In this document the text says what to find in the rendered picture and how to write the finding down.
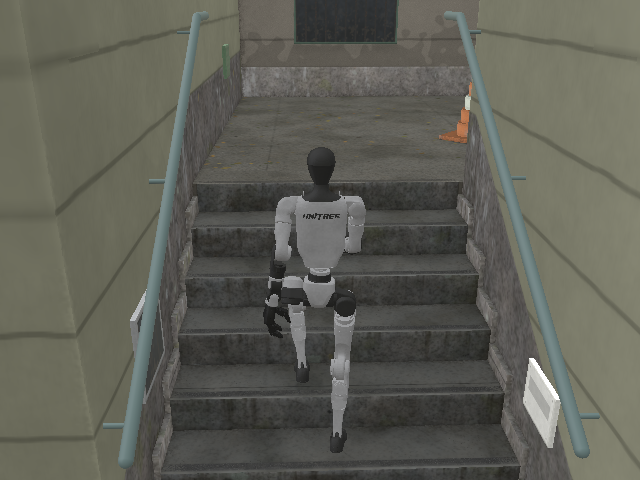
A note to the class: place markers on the robot left hand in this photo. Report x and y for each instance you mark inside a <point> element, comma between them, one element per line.
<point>269,316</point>

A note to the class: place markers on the robot left thigh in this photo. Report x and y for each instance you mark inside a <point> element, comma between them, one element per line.
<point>292,293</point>

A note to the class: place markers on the right robot shin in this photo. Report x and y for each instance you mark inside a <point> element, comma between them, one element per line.
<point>339,397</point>

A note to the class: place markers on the left robot forearm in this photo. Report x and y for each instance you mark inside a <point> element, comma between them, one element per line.
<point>276,279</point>

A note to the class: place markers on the robot left upper arm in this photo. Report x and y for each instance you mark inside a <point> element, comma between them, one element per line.
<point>285,208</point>

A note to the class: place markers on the robot right upper arm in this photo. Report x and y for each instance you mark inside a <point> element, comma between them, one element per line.
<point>356,209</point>

